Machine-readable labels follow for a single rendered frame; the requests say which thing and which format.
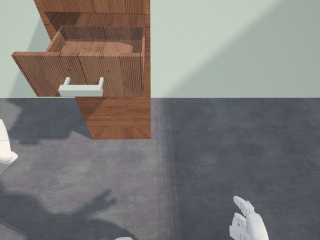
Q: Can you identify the right robot hand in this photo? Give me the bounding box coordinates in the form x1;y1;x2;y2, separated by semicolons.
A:
229;196;269;240

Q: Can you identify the drawer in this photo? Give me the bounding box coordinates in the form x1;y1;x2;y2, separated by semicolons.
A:
11;25;146;97

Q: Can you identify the handle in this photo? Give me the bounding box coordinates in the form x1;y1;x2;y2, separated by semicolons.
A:
58;77;104;97

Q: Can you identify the cabinet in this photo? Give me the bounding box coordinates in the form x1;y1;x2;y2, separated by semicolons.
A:
34;0;151;140

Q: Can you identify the left robot hand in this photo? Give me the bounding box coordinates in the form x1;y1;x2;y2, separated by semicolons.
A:
0;119;18;174

